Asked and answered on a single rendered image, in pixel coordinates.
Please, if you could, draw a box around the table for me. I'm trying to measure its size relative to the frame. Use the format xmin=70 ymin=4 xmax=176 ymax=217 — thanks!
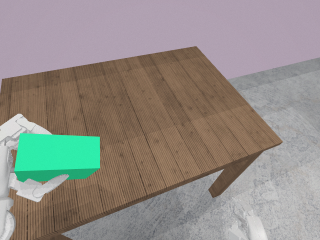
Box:
xmin=0 ymin=46 xmax=283 ymax=240

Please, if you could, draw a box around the sponge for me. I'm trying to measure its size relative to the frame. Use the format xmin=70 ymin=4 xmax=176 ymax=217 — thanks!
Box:
xmin=14 ymin=133 xmax=100 ymax=183

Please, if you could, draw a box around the left robot forearm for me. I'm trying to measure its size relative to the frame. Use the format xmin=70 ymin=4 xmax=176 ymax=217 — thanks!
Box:
xmin=0 ymin=197 xmax=16 ymax=240

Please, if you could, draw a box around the left robot hand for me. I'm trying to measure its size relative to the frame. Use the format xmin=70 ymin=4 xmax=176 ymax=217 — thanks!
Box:
xmin=0 ymin=113 xmax=69 ymax=203

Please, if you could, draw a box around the right robot hand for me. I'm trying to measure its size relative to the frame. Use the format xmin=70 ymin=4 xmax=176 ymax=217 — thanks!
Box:
xmin=228 ymin=197 xmax=268 ymax=240

